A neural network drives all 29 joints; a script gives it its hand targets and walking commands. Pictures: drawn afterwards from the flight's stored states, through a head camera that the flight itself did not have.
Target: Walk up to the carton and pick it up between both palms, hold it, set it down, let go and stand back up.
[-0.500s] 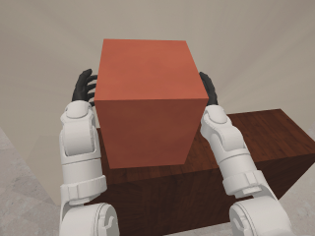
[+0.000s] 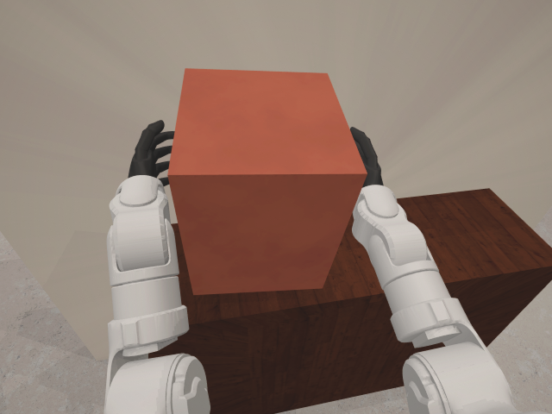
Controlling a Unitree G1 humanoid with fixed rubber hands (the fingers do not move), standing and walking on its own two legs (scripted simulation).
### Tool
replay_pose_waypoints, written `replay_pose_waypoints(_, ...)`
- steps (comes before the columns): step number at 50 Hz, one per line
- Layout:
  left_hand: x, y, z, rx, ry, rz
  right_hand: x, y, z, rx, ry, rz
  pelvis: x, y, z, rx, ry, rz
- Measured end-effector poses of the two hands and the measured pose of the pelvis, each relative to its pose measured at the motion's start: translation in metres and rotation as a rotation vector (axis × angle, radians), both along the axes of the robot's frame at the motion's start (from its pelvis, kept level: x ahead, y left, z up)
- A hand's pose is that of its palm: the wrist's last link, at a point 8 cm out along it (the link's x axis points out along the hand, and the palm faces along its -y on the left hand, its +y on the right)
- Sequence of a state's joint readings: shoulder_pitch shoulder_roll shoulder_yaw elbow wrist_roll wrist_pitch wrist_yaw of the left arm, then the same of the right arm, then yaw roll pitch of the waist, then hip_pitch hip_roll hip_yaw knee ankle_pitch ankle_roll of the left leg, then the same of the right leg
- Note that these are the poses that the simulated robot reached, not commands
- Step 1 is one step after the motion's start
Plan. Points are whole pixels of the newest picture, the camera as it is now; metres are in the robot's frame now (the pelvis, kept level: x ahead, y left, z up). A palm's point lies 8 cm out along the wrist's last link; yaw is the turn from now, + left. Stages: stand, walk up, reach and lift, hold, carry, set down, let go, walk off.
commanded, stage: hold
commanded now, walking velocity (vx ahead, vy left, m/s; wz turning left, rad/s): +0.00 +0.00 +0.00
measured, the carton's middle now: (258, 186) +0.39 +0.01 +0.16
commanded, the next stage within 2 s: none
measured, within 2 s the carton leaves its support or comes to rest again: neither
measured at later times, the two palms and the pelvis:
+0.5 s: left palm (142, 181) +0.36 +0.16 +0.21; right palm (361, 185) +0.36 -0.14 +0.18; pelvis +0.00 +0.00 +0.00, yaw +0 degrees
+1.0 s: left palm (143, 187) +0.36 +0.15 +0.20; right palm (362, 187) +0.35 -0.14 +0.18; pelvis +0.00 +0.00 +0.00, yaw +0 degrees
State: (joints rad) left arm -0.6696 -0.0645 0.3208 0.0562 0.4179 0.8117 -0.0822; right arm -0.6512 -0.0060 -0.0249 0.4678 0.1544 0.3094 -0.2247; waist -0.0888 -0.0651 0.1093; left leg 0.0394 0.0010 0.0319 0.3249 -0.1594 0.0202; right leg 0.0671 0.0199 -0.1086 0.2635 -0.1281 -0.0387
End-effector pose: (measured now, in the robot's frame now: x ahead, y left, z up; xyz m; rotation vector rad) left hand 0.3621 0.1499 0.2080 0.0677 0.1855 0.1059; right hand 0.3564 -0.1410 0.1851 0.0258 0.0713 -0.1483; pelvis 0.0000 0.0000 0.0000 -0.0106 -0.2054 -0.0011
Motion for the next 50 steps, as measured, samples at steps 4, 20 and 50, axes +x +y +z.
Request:
replay_pose_waypoints(4,-0.001,0.002,-0.001,-0.006,-0.010,-0.001,0.000,0.002,0.003,0.000,-0.012,0.006,0.001,0.000,0.000,-0.001,-0.001,0.001)
replay_pose_waypoints(20,-0.003,0.007,-0.002,0.000,0.008,0.007,-0.001,0.007,-0.003,0.008,0.004,0.010,-0.002,0.004,0.000,-0.001,-0.001,0.004)
replay_pose_waypoints(50,-0.004,0.005,-0.006,-0.003,0.009,0.002,-0.003,0.005,-0.003,-0.002,0.003,0.005,-0.003,0.003,0.000,-0.001,-0.001,0.003)
